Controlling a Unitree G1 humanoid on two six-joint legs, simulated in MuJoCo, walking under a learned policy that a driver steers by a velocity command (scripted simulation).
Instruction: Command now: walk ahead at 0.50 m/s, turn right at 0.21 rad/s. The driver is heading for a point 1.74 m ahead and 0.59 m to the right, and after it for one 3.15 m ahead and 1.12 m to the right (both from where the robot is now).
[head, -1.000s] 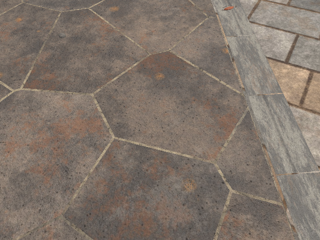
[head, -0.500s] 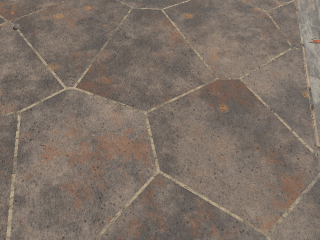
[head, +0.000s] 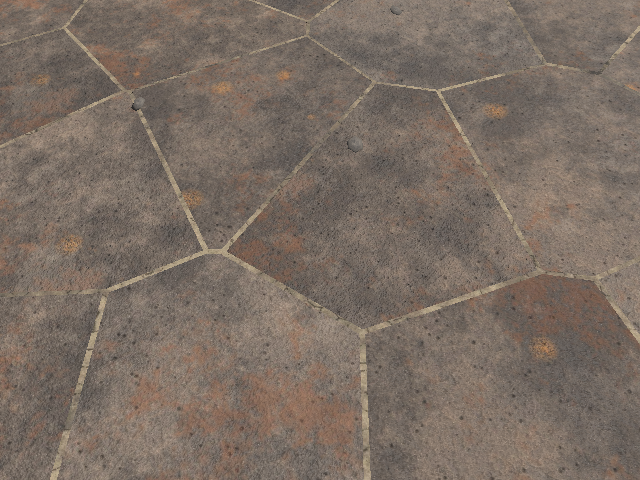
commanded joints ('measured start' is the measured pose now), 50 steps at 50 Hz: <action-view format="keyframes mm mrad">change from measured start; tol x32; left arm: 1 -28 170 41 -64 -13 -5 19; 50 -67 163 39 -156 6 11 24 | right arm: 1 -55 -35 -4 -89 -4 -23 4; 50 -62 -73 -7 0 0 -22 12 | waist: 1 -23 -135 -40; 11 -63 -140 -50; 14 -124 288 -265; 32 -116 20 59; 38 -8 -320 -290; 50 -24 -93 -25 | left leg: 1 -75 19 0 -208 55 -31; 11 344 -16 -17 -588 280 6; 14 820 419 -683 -712 -145 241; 31 499 246 136 -847 457 140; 36 507 220 249 -392 1009 68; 37 276 183 251 -102 767 27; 38 -178 -17 187 262 -191 -36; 39 -271 -33 -42 373 -250 -23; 50 -98 98 16 -211 366 -66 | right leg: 1 90 -231 279 -167 150 -198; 11 -21 -176 320 3 -3 -85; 16 -579 -109 73 831 -289 38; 36 4 -11 -171 188 24 -89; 39 679 -409 778 -53 -268 -360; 50 22 -192 113 -180 270 -195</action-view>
